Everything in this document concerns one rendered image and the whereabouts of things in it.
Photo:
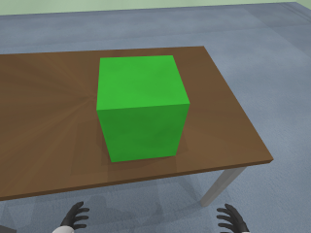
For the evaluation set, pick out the right robot hand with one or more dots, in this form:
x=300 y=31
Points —
x=237 y=223

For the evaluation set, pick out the left robot hand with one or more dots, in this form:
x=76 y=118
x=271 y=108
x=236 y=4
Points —
x=71 y=217

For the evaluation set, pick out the carton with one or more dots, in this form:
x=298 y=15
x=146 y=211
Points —
x=142 y=106

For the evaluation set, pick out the table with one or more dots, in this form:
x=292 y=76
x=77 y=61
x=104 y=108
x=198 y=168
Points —
x=51 y=139

